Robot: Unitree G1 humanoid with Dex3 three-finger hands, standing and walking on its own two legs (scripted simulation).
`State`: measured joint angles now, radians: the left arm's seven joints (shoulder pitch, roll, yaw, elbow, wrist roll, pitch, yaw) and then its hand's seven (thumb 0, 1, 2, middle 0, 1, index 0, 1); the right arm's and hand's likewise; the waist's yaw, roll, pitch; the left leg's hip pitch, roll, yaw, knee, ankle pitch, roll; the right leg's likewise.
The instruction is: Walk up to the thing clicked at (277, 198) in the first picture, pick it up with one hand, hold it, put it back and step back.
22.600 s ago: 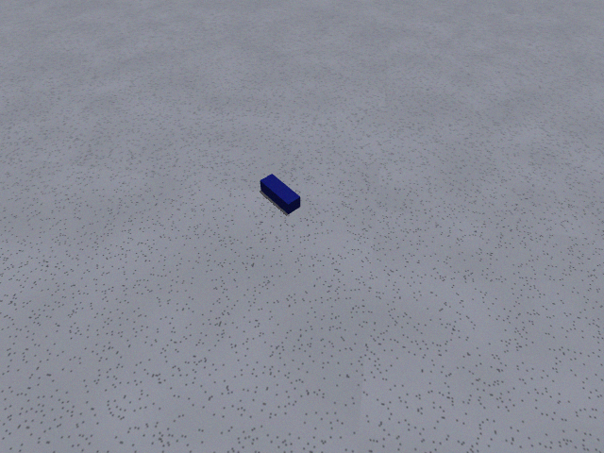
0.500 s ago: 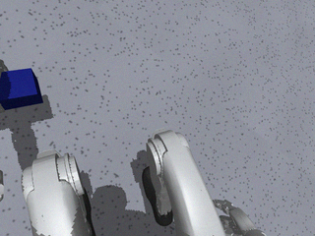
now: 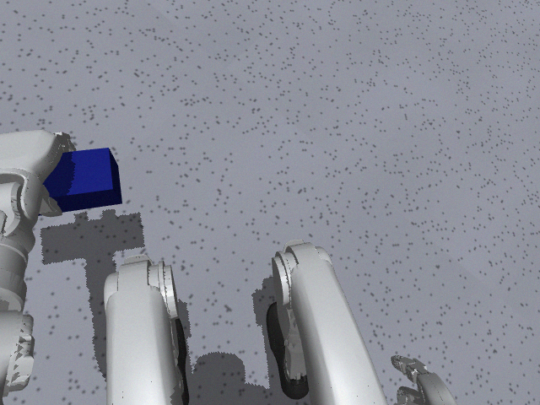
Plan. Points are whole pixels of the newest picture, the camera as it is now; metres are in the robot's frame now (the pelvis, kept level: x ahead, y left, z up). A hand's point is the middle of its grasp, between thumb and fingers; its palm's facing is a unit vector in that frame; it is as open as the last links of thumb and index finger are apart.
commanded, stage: lift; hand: left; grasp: from above
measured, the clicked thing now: (46, 185) +0.45 +0.30 -0.16
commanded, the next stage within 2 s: hold in 1.20 s
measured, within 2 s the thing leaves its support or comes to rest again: neither
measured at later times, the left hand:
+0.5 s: hand out of the picture +0.36 +0.29 +0.07, palm faces -0.44 -0.12 -0.89, open 9.8 cm
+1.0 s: hand out of the picture +0.35 +0.26 +0.21, palm faces -0.46 -0.12 -0.88, open 10.0 cm
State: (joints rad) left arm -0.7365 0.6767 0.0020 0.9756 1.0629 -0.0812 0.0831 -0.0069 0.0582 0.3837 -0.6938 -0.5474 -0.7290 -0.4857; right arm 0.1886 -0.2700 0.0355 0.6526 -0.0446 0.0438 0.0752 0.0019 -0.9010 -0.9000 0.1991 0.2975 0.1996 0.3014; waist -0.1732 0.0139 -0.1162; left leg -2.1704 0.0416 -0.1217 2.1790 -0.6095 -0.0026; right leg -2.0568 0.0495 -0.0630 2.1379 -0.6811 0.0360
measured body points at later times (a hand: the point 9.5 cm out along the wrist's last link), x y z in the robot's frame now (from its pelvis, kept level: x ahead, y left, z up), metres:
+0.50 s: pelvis +0.01 +0.01 +0.17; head +0.14 +0.05 +0.60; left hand +0.38 +0.29 +0.13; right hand +0.14 -0.25 +0.05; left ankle +0.10 +0.13 -0.36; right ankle +0.10 -0.13 -0.36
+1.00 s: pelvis +0.06 +0.01 +0.31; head +0.13 +0.02 +0.75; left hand +0.37 +0.27 +0.26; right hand +0.16 -0.25 +0.19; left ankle +0.10 +0.13 -0.36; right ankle +0.10 -0.13 -0.36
